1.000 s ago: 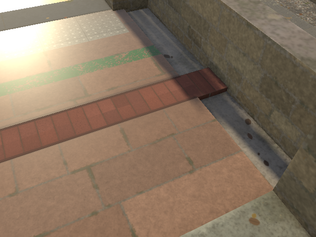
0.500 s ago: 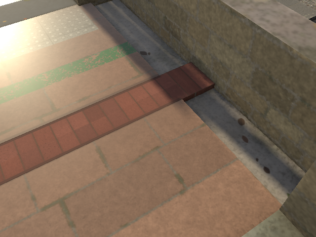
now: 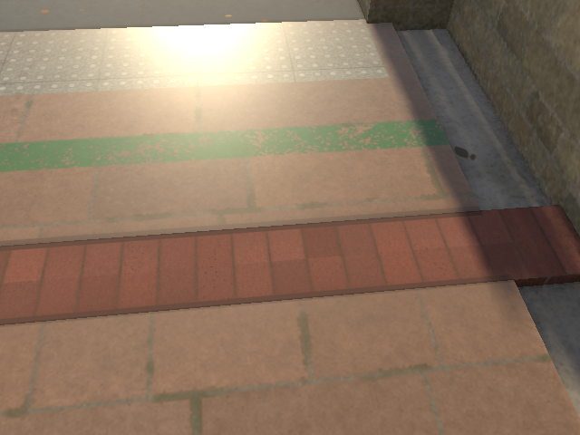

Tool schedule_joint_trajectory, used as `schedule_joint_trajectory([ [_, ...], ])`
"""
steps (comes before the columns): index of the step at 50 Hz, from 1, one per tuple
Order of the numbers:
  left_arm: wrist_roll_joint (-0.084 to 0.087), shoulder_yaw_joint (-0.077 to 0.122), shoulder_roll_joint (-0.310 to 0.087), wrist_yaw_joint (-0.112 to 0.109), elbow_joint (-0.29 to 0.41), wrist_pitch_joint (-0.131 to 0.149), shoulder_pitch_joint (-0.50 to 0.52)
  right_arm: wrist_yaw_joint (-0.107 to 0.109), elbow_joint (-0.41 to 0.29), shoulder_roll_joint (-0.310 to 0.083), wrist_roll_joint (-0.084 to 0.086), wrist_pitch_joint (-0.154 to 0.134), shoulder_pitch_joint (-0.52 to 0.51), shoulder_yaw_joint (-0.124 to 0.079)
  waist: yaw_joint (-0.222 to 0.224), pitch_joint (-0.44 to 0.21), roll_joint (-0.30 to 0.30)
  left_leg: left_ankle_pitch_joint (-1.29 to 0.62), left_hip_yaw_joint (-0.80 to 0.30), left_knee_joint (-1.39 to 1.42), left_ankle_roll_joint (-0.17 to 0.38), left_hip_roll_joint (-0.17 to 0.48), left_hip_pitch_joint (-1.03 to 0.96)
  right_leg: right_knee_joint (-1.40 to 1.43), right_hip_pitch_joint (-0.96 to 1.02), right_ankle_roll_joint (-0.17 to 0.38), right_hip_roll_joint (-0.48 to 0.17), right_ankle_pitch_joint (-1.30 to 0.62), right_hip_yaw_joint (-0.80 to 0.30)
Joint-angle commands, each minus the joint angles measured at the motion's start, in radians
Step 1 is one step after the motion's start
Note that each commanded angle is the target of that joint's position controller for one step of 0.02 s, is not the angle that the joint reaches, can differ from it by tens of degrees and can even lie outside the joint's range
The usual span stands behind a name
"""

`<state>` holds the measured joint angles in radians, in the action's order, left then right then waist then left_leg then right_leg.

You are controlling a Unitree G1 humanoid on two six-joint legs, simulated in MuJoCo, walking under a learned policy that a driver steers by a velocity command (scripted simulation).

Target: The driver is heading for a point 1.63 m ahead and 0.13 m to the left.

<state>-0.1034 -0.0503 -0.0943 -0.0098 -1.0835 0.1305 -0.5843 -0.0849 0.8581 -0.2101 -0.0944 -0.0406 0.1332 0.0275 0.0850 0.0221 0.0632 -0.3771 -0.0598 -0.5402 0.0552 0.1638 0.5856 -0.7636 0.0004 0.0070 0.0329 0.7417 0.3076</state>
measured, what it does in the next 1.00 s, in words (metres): goes down, turning left: left foot 0.15 m lower, then right foot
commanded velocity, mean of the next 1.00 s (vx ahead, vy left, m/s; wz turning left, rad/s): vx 0.50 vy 0.00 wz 0.29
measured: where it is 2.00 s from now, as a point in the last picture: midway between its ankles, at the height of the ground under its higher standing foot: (256, 232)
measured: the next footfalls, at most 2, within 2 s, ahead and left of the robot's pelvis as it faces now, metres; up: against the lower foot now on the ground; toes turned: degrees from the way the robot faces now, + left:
left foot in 0.12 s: +0.24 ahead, +0.14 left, -0.15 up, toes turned +8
right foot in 0.48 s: +0.51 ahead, -0.09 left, -0.15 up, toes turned +14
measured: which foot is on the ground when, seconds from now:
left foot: up 0.00-0.10, down 0.12-0.50, up 0.52-1.00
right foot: down 0.00-0.12, up 0.14-0.46, down 0.48-1.00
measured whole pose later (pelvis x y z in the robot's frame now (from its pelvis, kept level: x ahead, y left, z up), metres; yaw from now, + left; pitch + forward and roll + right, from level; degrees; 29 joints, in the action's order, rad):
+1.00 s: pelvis +0.59 +0.06 -0.09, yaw +15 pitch +4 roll +0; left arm 0.03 0.08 -0.22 -0.01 -1.01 0.07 -0.43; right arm -0.03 0.78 -0.21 0.02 -0.08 -0.03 -0.06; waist 0.10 -0.01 0.02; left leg 0.05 0.03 -0.47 0.08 0.01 0.52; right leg -0.32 0.02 0.00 -0.01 0.40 0.01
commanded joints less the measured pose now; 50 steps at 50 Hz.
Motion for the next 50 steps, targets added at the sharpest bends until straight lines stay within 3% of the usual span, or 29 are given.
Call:
schedule_joint_trajectory([
  [1, 0.021, 0.022, -0.106, -0.016, -0.030, -0.014, -0.149, -0.007, -0.110, -0.061, -0.004, -0.012, -0.225, -0.012, 0.061, 0.229, -0.056, 0.084, 0.053, 0.094, -0.004, -0.014, 0.107, 0.221, -0.031, 0.167, -0.286, -0.590, -0.254],
  [2, 0.164, 0.086, -0.244, -0.041, 0.014, -0.058, 0.018, -0.008, -0.145, -0.046, 0.219, -0.003, -0.342, -0.026, 0.072, 0.337, -0.032, 0.148, 0.070, 0.056, -0.007, -0.096, 0.121, 0.064, -0.162, 0.121, -0.290, -0.730, -0.230],
  [3, 0.162, 0.085, -0.246, -0.046, 0.025, -0.072, -0.006, -0.008, -0.141, -0.041, 0.211, -0.005, -0.306, -0.022, 0.050, 0.241, 0.024, 0.144, 0.127, 0.083, 0.002, -0.130, 0.056, -0.045, -0.106, 0.100, -0.276, -0.898, -0.186],
  [4, 0.146, 0.085, -0.235, -0.042, 0.015, -0.081, -0.032, -0.009, -0.120, -0.039, 0.175, -0.004, -0.204, -0.032, 0.013, 0.137, -0.023, 0.143, 0.160, 0.095, 0.023, -0.157, -0.129, -0.201, -0.133, 0.095, -0.277, -1.003, -0.170],
  [5, 0.130, 0.089, -0.231, -0.030, 0.020, -0.079, 0.008, 0.004, -0.043, -0.088, 0.154, 0.007, 0.029, -0.064, -0.094, -0.004, -0.076, 0.050, 0.165, 0.111, 0.060, -0.169, -0.449, -0.451, -0.250, 0.082, -0.257, -1.008, -0.158],
  [6, 0.125, 0.094, -0.215, -0.012, 0.033, -0.054, 0.055, 0.026, 0.015, -0.177, 0.136, 0.021, 0.241, -0.111, -0.218, -0.122, 0.011, -0.183, 0.131, 0.125, 0.119, -0.137, -0.802, -0.792, -0.469, 0.005, -0.171, -0.844, -0.100],
  [7, 0.107, 0.074, -0.126, 0.007, 0.079, -0.017, 0.015, 0.041, 0.067, -0.295, 0.105, 0.013, 0.383, -0.124, -0.236, -0.296, 0.241, -0.782, -0.104, -0.192, 0.291, 0.098, -1.250, -1.327, -0.900, -0.056, -0.069, 0.130, -0.163],
  [8, 0.162, 0.078, -0.199, 0.030, 0.138, 0.022, 0.047, 0.049, 0.075, -0.265, 0.109, 0.012, 0.494, -0.124, -0.305, -0.563, 0.202, -0.641, -0.308, -0.209, 0.449, 0.208, -1.426, -1.359, -1.010, -0.064, -0.087, 0.112, -0.378],
  [9, 0.183, 0.085, -0.212, 0.027, 0.252, 0.038, 0.207, 0.068, 0.068, -0.270, 0.105, 0.023, 0.481, -0.132, -0.296, -0.541, 0.124, -0.160, -0.413, -0.046, 0.445, 0.200, -1.375, -1.205, -1.147, -0.069, -0.102, 0.052, -0.386],
  [10, 0.171, 0.079, -0.190, 0.009, 0.301, 0.030, 0.291, 0.092, 0.055, -0.241, 0.116, 0.032, 0.388, -0.129, -0.241, -0.456, 0.002, 0.130, -0.448, 0.049, 0.381, 0.187, -1.214, -1.112, -1.171, -0.066, -0.147, -0.008, -0.373],
  [12, 0.134, 0.075, -0.156, -0.021, 0.300, -0.007, 0.259, 0.097, -0.032, -0.240, 0.094, 0.023, 0.155, -0.123, -0.096, -0.259, -0.191, 0.447, -0.594, 0.176, 0.376, 0.254, -0.712, -1.043, -1.061, -0.074, -0.168, -0.131, -0.364],
  [13, 0.134, 0.089, -0.176, -0.027, 0.291, -0.021, 0.254, 0.086, -0.053, -0.192, 0.092, -0.001, 0.066, -0.107, -0.038, -0.134, -0.194, 0.476, -0.553, 0.230, 0.337, 0.254, -0.460, -0.836, -1.002, -0.059, -0.207, -0.266, -0.424],
  [14, 0.125, 0.095, -0.181, -0.036, 0.313, -0.039, 0.288, 0.087, -0.093, -0.184, 0.106, -0.018, -0.058, -0.100, 0.013, 0.033, -0.134, 0.421, -0.396, 0.304, 0.269, 0.155, -0.129, -0.559, -0.830, -0.079, -0.227, -0.340, -0.421],
  [16, 0.085, 0.102, -0.184, -0.039, 0.301, -0.031, 0.289, 0.104, -0.111, -0.201, 0.104, -0.023, -0.090, -0.113, 0.015, -0.021, -0.047, 0.391, -0.117, 0.263, 0.188, -0.058, 0.082, -0.149, -0.446, -0.088, -0.168, -0.631, -0.357],
  [17, 0.088, 0.114, -0.204, -0.027, 0.307, -0.024, 0.330, 0.110, -0.092, -0.192, 0.101, -0.029, -0.043, -0.116, -0.007, -0.045, 0.012, 0.414, -0.075, 0.252, 0.184, -0.094, 0.098, -0.072, -0.345, -0.093, -0.122, -0.829, -0.331],
  [20, 0.128, 0.116, -0.220, -0.006, 0.342, -0.038, 0.438, 0.112, -0.035, -0.182, 0.133, -0.035, 0.065, -0.124, -0.050, -0.054, 0.054, 0.549, -0.144, 0.244, 0.172, -0.020, -0.102, 0.100, -0.361, -0.078, -0.110, -0.860, -0.356],
  [22, 0.128, 0.132, -0.254, -0.001, 0.353, -0.044, 0.472, 0.111, -0.024, -0.164, 0.131, -0.026, 0.118, -0.126, -0.064, -0.037, 0.028, 0.681, -0.194, 0.182, 0.132, 0.001, -0.185, 0.128, -0.370, -0.040, -0.105, -0.717, -0.344],
  [24, 0.116, 0.151, -0.278, 0.006, 0.323, -0.039, 0.368, 0.107, -0.021, -0.126, 0.120, -0.016, 0.148, -0.117, -0.016, -0.048, 0.016, 0.715, -0.186, 0.038, 0.088, -0.040, -0.206, 0.133, -0.283, 0.009, -0.085, -0.589, -0.305],
  [25, 0.104, 0.166, -0.331, 0.012, 0.293, -0.027, 0.263, 0.102, -0.021, -0.064, 0.110, -0.016, 0.192, -0.099, 0.008, -0.090, -0.132, 0.716, -0.078, -0.278, 0.042, -0.147, -0.126, 0.178, -0.147, 0.061, -0.179, -0.595, -0.425],
  [26, 0.091, 0.193, -0.440, 0.027, 0.242, -0.025, 0.111, 0.098, -0.037, 0.000, 0.131, -0.038, 0.340, -0.085, -0.035, -0.219, -0.533, 0.947, 0.019, -0.690, -0.011, -0.273, 0.171, 0.399, 0.148, 0.240, -0.412, -0.353, -0.971],
  [27, 0.104, 0.174, -0.361, 0.037, 0.240, -0.016, 0.083, 0.098, -0.022, -0.089, 0.141, -0.048, 0.296, -0.105, 0.003, -0.222, -0.420, 0.952, -0.098, -0.834, 0.006, -0.245, 0.327, 0.520, 0.186, 0.263, -0.435, -0.045, -1.213],
  [28, 0.103, 0.159, -0.320, 0.034, 0.257, -0.013, 0.163, 0.100, -0.054, -0.142, 0.145, -0.048, 0.154, -0.120, 0.015, -0.103, -0.282, 0.850, -0.086, -0.871, 0.029, -0.191, 0.396, 0.516, 0.095, 0.219, -0.415, -0.040, -1.091],
  [29, 0.092, 0.152, -0.309, 0.029, 0.274, -0.019, 0.255, 0.106, -0.081, -0.136, 0.123, -0.043, 0.066, -0.118, -0.006, -0.065, -0.179, 0.743, -0.048, -0.817, 0.036, -0.137, 0.354, 0.498, -0.029, 0.199, -0.371, -0.176, -0.934],
  [30, 0.089, 0.147, -0.288, 0.027, 0.279, -0.022, 0.321, 0.109, -0.085, -0.126, 0.103, -0.040, 0.051, -0.120, -0.038, -0.050, -0.158, 0.675, -0.048, -0.723, 0.035, -0.101, 0.288, 0.487, -0.128, 0.189, -0.329, -0.320, -0.821],
  [32, 0.090, 0.135, -0.241, 0.021, 0.267, -0.023, 0.348, 0.104, -0.072, -0.110, 0.104, -0.028, 0.091, -0.126, -0.082, -0.083, -0.208, 0.624, -0.034, -0.611, 0.024, -0.073, 0.149, 0.517, -0.203, 0.167, -0.269, -0.480, -0.678],
  [36, 0.112, 0.144, -0.258, 0.002, 0.207, -0.017, 0.244, 0.101, -0.085, -0.067, 0.097, -0.028, 0.012, -0.119, -0.068, -0.083, -0.141, 0.522, -0.001, -0.377, -0.005, -0.076, 0.167, 0.564, -0.124, 0.195, -0.276, -0.757, -0.559],
  [46, 0.130, 0.151, -0.271, -0.007, 0.105, -0.042, 0.121, 0.060, -0.146, -0.050, 0.120, -0.049, -0.252, -0.099, 0.007, 0.029, -0.162, 0.395, 0.072, 0.016, -0.010, -0.129, 0.070, 0.548, -0.010, 0.172, -0.279, -0.794, -0.437],
  [48, 0.133, 0.158, -0.291, -0.008, 0.095, -0.049, 0.139, 0.052, -0.148, -0.072, 0.120, -0.057, -0.237, -0.107, -0.023, 0.019, -0.178, 0.453, 0.086, 0.057, 0.021, -0.148, -0.005, 0.488, 0.021, 0.156, -0.293, -0.933, -0.430],
  [50, 0.137, 0.158, -0.295, -0.008, 0.104, -0.054, 0.192, 0.058, -0.086, -0.131, 0.108, -0.058, -0.040, -0.140, -0.133, -0.094, -0.175, 0.426, 0.121, 0.097, 0.069, -0.195, -0.331, 0.283, -0.036, 0.119, -0.237, -1.227, -0.369],
])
